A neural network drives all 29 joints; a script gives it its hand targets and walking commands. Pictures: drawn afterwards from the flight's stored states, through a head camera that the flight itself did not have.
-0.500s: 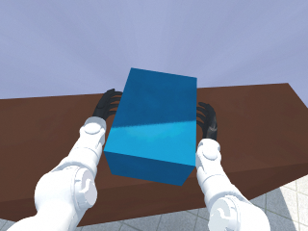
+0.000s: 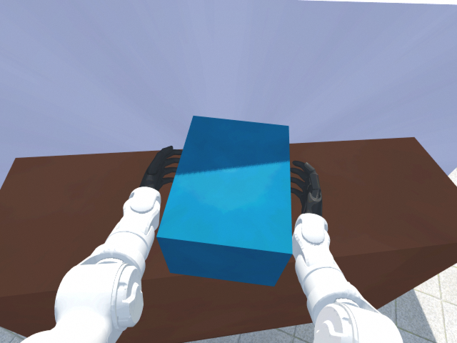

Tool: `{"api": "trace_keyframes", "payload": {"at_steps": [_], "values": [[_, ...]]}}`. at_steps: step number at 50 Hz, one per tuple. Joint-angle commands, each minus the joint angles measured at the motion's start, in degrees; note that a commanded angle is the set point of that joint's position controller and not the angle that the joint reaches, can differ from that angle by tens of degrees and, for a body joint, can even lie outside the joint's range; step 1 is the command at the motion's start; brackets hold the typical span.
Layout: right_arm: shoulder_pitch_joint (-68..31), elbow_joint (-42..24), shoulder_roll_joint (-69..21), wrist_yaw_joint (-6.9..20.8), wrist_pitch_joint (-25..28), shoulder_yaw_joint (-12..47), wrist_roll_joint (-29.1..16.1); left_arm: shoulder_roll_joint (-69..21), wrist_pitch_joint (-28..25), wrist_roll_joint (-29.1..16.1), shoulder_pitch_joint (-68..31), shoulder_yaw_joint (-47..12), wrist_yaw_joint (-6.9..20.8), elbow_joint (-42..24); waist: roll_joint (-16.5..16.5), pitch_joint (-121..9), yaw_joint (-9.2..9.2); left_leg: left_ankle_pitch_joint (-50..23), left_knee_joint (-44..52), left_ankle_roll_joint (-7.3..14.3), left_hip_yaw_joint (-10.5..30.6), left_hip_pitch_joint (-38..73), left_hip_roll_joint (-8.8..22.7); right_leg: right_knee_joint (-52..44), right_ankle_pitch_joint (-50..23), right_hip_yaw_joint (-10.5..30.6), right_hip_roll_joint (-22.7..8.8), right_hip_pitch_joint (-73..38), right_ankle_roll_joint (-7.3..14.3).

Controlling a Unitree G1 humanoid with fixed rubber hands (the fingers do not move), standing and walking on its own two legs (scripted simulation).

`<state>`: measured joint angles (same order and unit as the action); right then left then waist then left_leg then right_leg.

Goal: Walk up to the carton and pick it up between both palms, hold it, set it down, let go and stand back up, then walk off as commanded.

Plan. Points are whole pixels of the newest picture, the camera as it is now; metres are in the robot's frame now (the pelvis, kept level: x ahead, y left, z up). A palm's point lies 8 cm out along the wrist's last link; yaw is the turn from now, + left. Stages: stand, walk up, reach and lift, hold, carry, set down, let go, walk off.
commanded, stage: reach and lift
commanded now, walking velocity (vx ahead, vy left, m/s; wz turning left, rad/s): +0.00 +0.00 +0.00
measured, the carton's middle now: (231, 196) +0.41 -0.02 +0.01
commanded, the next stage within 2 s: hold in 2.00 s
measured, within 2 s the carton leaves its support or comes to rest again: neither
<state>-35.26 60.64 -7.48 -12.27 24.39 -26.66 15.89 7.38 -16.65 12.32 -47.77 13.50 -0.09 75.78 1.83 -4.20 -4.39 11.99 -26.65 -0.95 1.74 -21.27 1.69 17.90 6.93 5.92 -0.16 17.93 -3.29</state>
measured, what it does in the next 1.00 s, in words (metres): stands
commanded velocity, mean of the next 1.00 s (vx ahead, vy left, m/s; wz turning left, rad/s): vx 0.00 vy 0.00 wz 0.00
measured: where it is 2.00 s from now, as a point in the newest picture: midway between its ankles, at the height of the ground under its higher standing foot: outside the picture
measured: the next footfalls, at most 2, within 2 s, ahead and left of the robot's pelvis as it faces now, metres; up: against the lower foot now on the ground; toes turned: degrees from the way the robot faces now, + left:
none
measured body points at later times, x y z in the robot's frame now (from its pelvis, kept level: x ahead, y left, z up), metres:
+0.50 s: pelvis +0.00 +0.00 +0.00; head +0.00 +0.03 +0.45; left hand +0.43 +0.12 +0.09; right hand +0.38 -0.17 +0.10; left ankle +0.01 +0.12 -0.74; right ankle +0.02 -0.17 -0.74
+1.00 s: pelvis -0.01 +0.00 +0.00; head -0.05 +0.02 +0.45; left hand +0.40 +0.12 +0.14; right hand +0.38 -0.17 +0.15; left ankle +0.01 +0.12 -0.74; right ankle +0.02 -0.17 -0.74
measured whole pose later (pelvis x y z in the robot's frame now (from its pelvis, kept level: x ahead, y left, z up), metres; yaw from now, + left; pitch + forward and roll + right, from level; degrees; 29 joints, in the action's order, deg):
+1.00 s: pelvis -0.01 +0.00 +0.00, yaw +0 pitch -3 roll -2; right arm -38.9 46.0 2.3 -8.3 -4.3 -9.0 -1.6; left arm -0.4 19.7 13.7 -40.7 13.9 -4.1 39.1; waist 1.6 -3.7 -4.4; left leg 12.4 -25.8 -0.9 1.7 -10.9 1.7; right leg 17.6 7.6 5.8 -0.2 7.8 -3.3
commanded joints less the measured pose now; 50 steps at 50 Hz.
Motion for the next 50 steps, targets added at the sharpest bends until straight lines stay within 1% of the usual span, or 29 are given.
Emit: {"api": "trace_keyframes", "payload": {"at_steps": [1,6,7,9,10,14,15,16,18,19,22,23,24,26,28,30,31,34,35,37,39,40,41,43,45,46,47,48,50], "values": [[-38.9,-6.8,-33.8,9.5,-1.8,24.4,-0.4,-39.9,-3.3,1.9,-37.9,-9.6,6.6,-10.3,-5.2,-24.3,4.41,-10.8,6.4,-1.5,-6.5,14.5,-1.8,-3.4,-2.6,-11.0,1.7,-10.4,3.9],[-40.3,-9.5,-32.3,10.9,-4.1,25.2,-2.9,-43.2,-1.4,-0.2,-35.4,-11.9,5.8,-10.9,-6.0,-24.4,2.41,-8.6,8.0,-1.5,-5.0,16.3,-1.6,-3.9,-0.1,-10.9,2.0,-9.5,4.3],[-41.3,-10.2,-32.7,11.0,-4.6,26.1,-3.2,-42.3,-0.9,-0.5,-34.4,-10.7,6.1,-10.0,-4.5,-23.1,4.43,-7.7,8.5,-0.9,-6.2,15.5,-1.9,-4.0,-0.1,-10.4,1.7,-10.7,3.7],[-39.9,-10.0,-32.8,11.0,-5.5,27.1,-3.5,-44.1,-0.8,-0.9,-36.5,-12.7,6.1,-11.5,-4.7,-23.0,2.42,-7.3,8.9,-1.2,-5.7,14.2,-1.9,-3.3,-0.9,-10.7,1.6,-12.6,3.6],[-42.2,-13.4,-32.9,11.4,-6.0,28.3,-4.5,-43.8,-0.4,-0.7,-36.9,-12.8,5.8,-12.2,-5.6,-24.8,3.97,-7.7,8.5,-0.9,-5.9,14.4,-2.4,-3.8,-0.7,-9.7,1.4,-12.5,4.0],[-44.0,-19.3,-35.6,11.6,-7.9,34.6,-8.0,-48.6,1.1,-3.5,-34.9,-16.3,5.2,-18.2,-5.7,-31.0,4.71,-15.4,6.3,-1.9,-5.7,17.5,-2.5,-2.7,-6.6,-9.6,2.2,-14.8,3.8],[-43.0,-20.1,-35.0,11.7,-9.0,36.2,-9.7,-48.6,1.6,-4.2,-34.0,-17.6,4.7,-17.9,-5.8,-30.9,4.41,-17.2,5.7,-1.8,-4.3,17.9,-2.2,-2.6,-7.7,-8.9,2.1,-14.6,3.9],[-40.4,-18.9,-35.1,11.4,-9.7,36.8,-10.6,-51.6,2.2,-5.3,-33.1,-19.4,4.2,-21.6,-6.8,-33.5,2.23,-22.3,5.5,-2.6,-3.9,21.6,-2.3,-2.9,-8.7,-10.0,3.1,-14.0,3.8],[-38.2,-17.5,-34.6,11.7,-11.5,37.6,-11.6,-50.6,2.9,-5.8,-36.0,-20.0,4.0,-25.9,-7.7,-31.3,2.69,-20.8,5.1,-2.9,-4.1,21.5,-2.2,-3.4,-5.0,-9.7,2.8,-11.4,4.1],[-37.2,-18.0,-34.1,11.7,-12.8,38.8,-12.2,-50.4,4.6,-4.8,-30.0,-18.9,4.1,-20.9,-6.5,-29.0,4.44,-20.3,4.8,-2.5,-4.3,20.7,-2.6,-3.6,-5.1,-8.7,2.5,-11.7,4.2],[-37.6,-21.3,-31.9,11.1,-14.8,39.6,-14.5,-50.5,8.7,-3.7,-26.5,-17.3,4.8,-23.1,-5.7,-25.2,3.81,-19.9,5.7,-2.4,-4.1,20.5,-2.7,-3.7,-5.3,-9.2,2.6,-14.0,3.7],[-39.3,-19.2,-31.7,11.0,-16.0,38.1,-14.7,-49.0,9.3,-3.4,-33.2,-16.7,5.0,-25.6,-6.6,-23.1,3.10,-17.4,6.6,-2.3,-4.2,19.1,-3.1,-3.8,-3.2,-9.3,2.3,-13.2,3.7],[-40.3,-22.3,-31.7,11.2,-16.5,40.2,-17.1,-50.6,11.2,-3.8,-29.9,-17.2,4.7,-26.7,-6.3,-22.5,4.90,-20.3,6.3,-2.7,-4.3,21.6,-2.9,-3.8,-5.1,-8.9,2.8,-14.3,3.6],[-40.4,-25.5,-30.5,11.5,-17.9,43.5,-20.0,-52.5,13.3,-5.6,-29.9,-20.2,4.2,-33.4,-8.0,-24.1,4.62,-27.1,4.8,-3.6,-3.5,24.8,-2.9,-3.3,-8.6,-9.2,3.5,-14.5,3.4],[-40.3,-30.9,-32.1,11.1,-18.7,47.4,-22.0,-52.8,14.5,-6.4,-28.9,-21.1,3.9,-39.3,-4.6,-30.3,4.85,-33.7,2.8,-3.9,-3.0,26.7,-3.3,-2.6,-14.0,-9.2,4.2,-17.4,2.8],[-41.3,-32.7,-31.5,10.8,-19.8,47.9,-23.2,-50.9,17.0,-5.1,-28.3,-21.2,4.1,-41.8,-5.5,-27.4,5.75,-30.6,3.1,-3.6,-2.9,24.5,-3.5,-2.7,-12.8,-8.3,3.9,-16.7,3.0],[-39.9,-31.2,-29.6,10.8,-21.0,47.3,-23.9,-51.6,19.2,-4.3,-23.6,-21.1,3.9,-38.9,-5.3,-25.1,5.18,-28.8,3.8,-3.6,-3.1,25.9,-3.7,-3.8,-10.6,-8.7,4.1,-15.7,3.1],[-37.9,-27.8,-28.1,10.5,-24.1,43.6,-21.9,-49.3,22.4,-4.2,-31.1,-20.5,4.3,-46.6,-6.1,-21.1,3.57,-23.7,5.1,-4.3,-2.7,25.0,-3.2,-4.1,-4.6,-9.2,3.6,-14.0,3.3],[-38.7,-26.8,-26.5,10.8,-24.7,42.7,-22.6,-48.3,24.6,-3.1,-28.3,-18.9,4.7,-43.6,-5.4,-15.8,5.46,-18.3,6.6,-3.7,-3.2,23.9,-3.2,-4.7,-0.8,-9.2,3.7,-13.0,3.4],[-40.2,-25.2,-24.0,11.4,-25.8,40.2,-22.0,-47.9,27.1,-2.0,-29.9,-16.9,5.2,-44.4,-6.0,-12.7,4.41,-14.3,8.3,-3.4,-2.8,21.9,-2.6,-4.6,2.8,-9.2,3.4,-13.7,3.7],[-43.7,-27.0,-24.2,11.7,-25.8,39.5,-22.5,-49.0,29.4,-0.3,-26.6,-15.7,5.8,-41.2,-5.5,-12.0,5.31,-11.7,8.9,-3.2,-3.4,20.9,-3.3,-4.8,4.5,-9.2,3.6,-13.1,3.6],[-44.8,-26.4,-22.7,12.1,-26.2,39.4,-23.3,-49.0,30.5,-0.6,-27.6,-15.8,5.6,-41.3,-6.8,-10.1,6.37,-11.7,8.9,-3.4,-3.3,21.4,-2.8,-4.6,5.2,-9.0,3.9,-12.3,3.7],[-44.4,-25.5,-24.0,12.3,-25.8,38.6,-22.8,-48.1,30.3,-0.3,-30.1,-14.3,5.6,-44.4,-5.4,-11.4,5.30,-11.0,9.9,-2.9,-3.4,20.6,-2.9,-3.8,4.2,-9.7,3.9,-14.4,3.3],[-49.5,-31.5,-24.7,12.9,-25.0,39.9,-22.2,-49.7,30.7,-1.6,-28.2,-17.6,4.9,-45.1,-4.9,-16.1,6.36,-15.7,8.4,-3.1,-3.1,23.6,-2.5,-4.0,1.7,-9.4,4.0,-14.0,3.9],[-50.3,-31.7,-24.4,13.4,-25.3,41.3,-24.2,-51.7,31.1,-3.6,-32.8,-21.7,3.7,-50.7,-7.7,-20.9,5.22,-15.0,7.9,-4.2,-2.8,25.8,-2.1,-3.4,2.8,-9.8,4.6,-12.8,4.1],[-50.0,-30.1,-25.5,13.8,-25.4,41.9,-24.4,-51.1,31.4,-1.0,-32.1,-18.7,3.1,-50.2,-6.7,-19.6,7.56,-14.5,8.1,-3.7,-3.0,25.4,-2.5,-3.6,4.0,-9.6,4.6,-12.2,4.1],[-46.8,-26.6,-24.4,14.2,-26.5,38.7,-23.0,-50.0,32.7,-0.7,-30.8,-17.3,3.1,-47.4,-6.5,-14.4,6.68,-9.5,10.1,-3.0,-2.1,22.0,-1.4,-4.0,5.4,-9.6,4.2,-12.4,4.2],[-48.7,-28.1,-25.0,14.6,-26.4,40.7,-24.3,-49.7,33.2,-0.3,-30.1,-16.6,2.8,-49.3,-4.6,-17.4,8.67,-11.1,9.5,-2.6,-3.4,23.3,-2.3,-3.9,4.5,-9.4,4.3,-12.5,3.9],[-48.5,-29.1,-23.5,14.5,-26.9,39.4,-24.2,-49.5,35.4,-0.1,-26.3,-16.9,3.2,-46.7,-4.9,-15.3,7.04,-8.9,10.1,-1.9,-2.4,21.7,-1.9,-3.5,4.4,-9.6,4.3,-13.3,4.0]]}}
